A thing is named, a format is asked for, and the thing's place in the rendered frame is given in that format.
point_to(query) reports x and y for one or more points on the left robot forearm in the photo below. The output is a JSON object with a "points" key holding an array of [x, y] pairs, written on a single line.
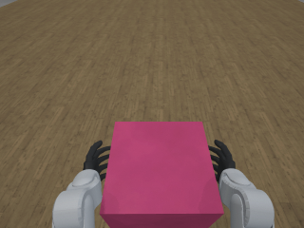
{"points": [[75, 207]]}

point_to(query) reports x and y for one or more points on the right robot forearm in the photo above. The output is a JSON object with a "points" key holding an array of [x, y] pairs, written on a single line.
{"points": [[249, 207]]}

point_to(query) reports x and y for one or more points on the robot right hand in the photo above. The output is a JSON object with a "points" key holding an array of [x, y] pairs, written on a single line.
{"points": [[224, 159]]}

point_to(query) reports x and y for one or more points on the robot left hand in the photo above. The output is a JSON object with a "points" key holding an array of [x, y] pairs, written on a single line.
{"points": [[92, 161]]}

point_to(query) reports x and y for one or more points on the carton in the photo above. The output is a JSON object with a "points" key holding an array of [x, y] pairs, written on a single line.
{"points": [[160, 175]]}

